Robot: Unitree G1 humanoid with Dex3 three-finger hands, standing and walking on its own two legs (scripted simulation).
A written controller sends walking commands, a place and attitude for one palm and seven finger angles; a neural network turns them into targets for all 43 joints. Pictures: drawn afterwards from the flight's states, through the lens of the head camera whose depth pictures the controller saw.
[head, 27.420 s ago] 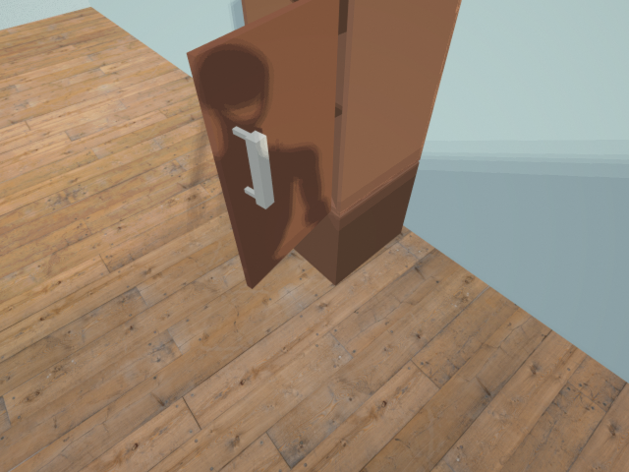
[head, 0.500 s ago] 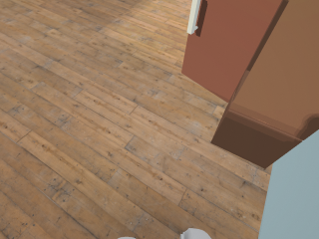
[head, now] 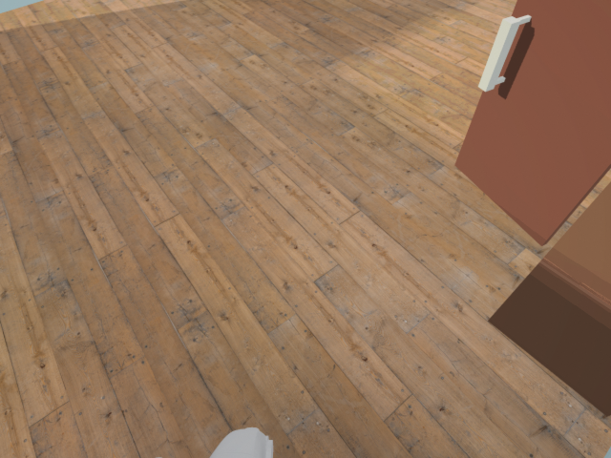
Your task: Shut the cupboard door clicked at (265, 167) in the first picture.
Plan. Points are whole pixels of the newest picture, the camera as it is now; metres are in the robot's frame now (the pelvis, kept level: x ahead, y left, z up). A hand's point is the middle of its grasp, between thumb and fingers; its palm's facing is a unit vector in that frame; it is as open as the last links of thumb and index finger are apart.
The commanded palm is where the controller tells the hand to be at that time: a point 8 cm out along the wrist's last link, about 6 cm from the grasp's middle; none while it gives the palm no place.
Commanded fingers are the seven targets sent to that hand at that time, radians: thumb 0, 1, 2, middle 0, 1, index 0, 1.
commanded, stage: walk to a spot facing it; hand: left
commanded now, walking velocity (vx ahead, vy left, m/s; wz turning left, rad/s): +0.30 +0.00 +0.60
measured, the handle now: (505, 54) +0.90 -0.42 +0.03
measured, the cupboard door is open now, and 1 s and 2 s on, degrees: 75 75 75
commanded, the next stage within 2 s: turn to face it in 0.86 s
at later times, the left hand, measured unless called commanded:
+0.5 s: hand out of the picture +0.14 +0.25 -0.17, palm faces +0.28 -0.92 -0.28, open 7.4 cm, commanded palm none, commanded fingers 0.00 0.90 0.90 -0.20 -0.30 -0.20 -0.30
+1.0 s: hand (155, 419) +0.20 +0.27 -0.20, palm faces +0.54 -0.81 -0.21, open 7.4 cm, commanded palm none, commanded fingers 0.00 0.90 0.90 -0.20 -0.30 -0.20 -0.30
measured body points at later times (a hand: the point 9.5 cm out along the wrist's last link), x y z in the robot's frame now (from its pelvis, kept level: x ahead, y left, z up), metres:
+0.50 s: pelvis +0.13 +0.02 -0.03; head +0.17 +0.01 +0.42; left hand +0.13 +0.30 -0.15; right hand +0.22 -0.20 -0.19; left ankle +0.03 +0.16 -0.74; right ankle +0.23 -0.06 -0.75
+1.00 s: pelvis +0.31 +0.11 -0.03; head +0.36 +0.15 +0.41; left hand +0.17 +0.31 -0.19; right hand +0.55 -0.03 -0.16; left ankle +0.33 +0.24 -0.74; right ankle +0.28 -0.05 -0.68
